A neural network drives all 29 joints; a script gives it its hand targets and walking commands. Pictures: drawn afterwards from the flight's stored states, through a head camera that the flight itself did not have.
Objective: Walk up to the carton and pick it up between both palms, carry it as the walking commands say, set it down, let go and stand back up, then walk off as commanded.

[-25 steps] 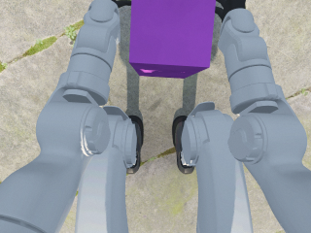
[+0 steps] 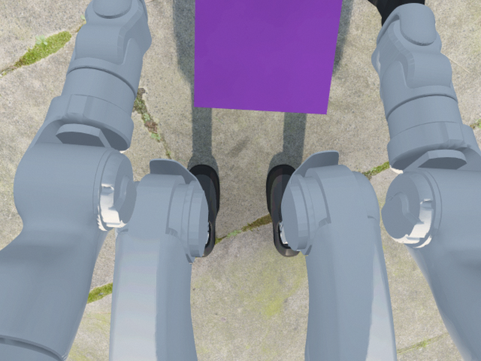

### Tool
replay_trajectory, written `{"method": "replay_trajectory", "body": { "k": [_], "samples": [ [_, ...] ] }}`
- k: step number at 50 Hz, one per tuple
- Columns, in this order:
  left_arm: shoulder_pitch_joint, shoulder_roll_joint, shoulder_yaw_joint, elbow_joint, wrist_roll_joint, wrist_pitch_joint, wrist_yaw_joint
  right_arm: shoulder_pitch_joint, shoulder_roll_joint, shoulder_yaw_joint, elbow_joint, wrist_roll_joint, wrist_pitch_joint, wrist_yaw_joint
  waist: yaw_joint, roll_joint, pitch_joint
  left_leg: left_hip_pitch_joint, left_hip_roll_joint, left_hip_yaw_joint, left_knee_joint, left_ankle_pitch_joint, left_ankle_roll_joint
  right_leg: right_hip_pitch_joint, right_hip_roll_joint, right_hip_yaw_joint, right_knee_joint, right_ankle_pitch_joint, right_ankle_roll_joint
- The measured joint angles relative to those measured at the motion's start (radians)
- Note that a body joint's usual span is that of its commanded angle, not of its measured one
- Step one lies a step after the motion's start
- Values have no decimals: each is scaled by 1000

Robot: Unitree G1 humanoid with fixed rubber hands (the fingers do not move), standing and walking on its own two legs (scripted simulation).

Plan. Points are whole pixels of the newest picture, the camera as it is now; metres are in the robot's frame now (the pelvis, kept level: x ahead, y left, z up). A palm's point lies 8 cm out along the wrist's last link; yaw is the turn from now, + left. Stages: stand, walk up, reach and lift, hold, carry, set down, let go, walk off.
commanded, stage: set down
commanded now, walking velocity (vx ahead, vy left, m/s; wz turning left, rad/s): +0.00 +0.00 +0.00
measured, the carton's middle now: (256, 50) +0.47 -0.03 -0.25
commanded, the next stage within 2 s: let go in 1.26 s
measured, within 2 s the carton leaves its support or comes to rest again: neither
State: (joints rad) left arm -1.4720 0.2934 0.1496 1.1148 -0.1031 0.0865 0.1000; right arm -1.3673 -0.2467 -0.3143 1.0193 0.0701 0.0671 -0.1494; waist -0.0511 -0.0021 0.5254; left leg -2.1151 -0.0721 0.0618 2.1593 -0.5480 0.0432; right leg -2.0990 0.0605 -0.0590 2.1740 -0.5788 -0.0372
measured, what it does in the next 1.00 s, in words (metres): rises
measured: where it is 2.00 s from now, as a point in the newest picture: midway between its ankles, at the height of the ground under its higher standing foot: (243, 226)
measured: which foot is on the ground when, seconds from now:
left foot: down 0.00-1.00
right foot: down 0.00-1.00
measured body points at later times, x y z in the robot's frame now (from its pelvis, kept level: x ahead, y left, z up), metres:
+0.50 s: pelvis -0.01 +0.01 +0.03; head +0.34 +0.01 +0.30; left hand +0.56 +0.14 -0.10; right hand +0.53 -0.19 -0.08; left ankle +0.13 +0.09 -0.35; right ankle +0.12 -0.10 -0.35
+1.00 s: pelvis +0.01 +0.03 +0.14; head +0.36 +0.02 +0.41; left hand +0.58 +0.15 +0.03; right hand +0.53 -0.19 +0.03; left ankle +0.13 +0.09 -0.35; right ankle +0.12 -0.10 -0.35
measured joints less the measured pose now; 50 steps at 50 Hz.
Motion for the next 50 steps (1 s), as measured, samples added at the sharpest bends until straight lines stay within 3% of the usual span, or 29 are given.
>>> {"method": "replay_trajectory", "body": {
  "k": [6, 11, 22, 26, 35, 41, 50],
  "samples": [
    [-1, 3, -51, -19, -33, -1, 12, 2, 7, 73, -120, 53, 0, -3, -6, 0, -2, -1, 0, 0, 0, -1, 1, -1, 0, 0, 0, -1, 0],
    [20, 13, -51, -150, -36, 13, 42, 36, 9, 74, -199, 67, 35, -34, -6, 0, -1, 8, 0, 0, 0, -1, 4, 9, 0, 0, -1, -1, 0],
    [130, 13, -51, -347, -39, 194, 73, 121, 27, 77, -429, 88, 208, -66, -6, 0, -1, 110, -1, -7, -41, -1, 27, 125, 5, 2, -59, -2, 20],
    [139, 13, -51, -418, -39, 253, 80, 122, 27, 77, -429, 88, 259, -55, -6, 1, -2, 173, -5, -14, -94, -1, 35, 194, 7, 6, -121, -2, 30],
    [136, 13, -51, -434, -39, 288, 90, 122, 27, 77, -434, 88, 277, -11, -6, 39, -3, 274, -15, -37, -208, -1, 51, 313, 8, 7, -261, 0, 53],
    [138, 13, -63, -531, -39, 333, 107, 156, 21, 77, -533, 88, 303, 11, -6, 55, -1, 324, -18, -46, -260, -2, 52, 367, 9, 8, -321, 1, 56],
    [180, 13, -65, -563, -39, 401, 108, 219, -7, 77, -616, 88, 376, 31, -6, 62, -1, 486, -18, -51, -401, 2, 44, 516, 15, 27, -454, 14, 56]
  ]
}}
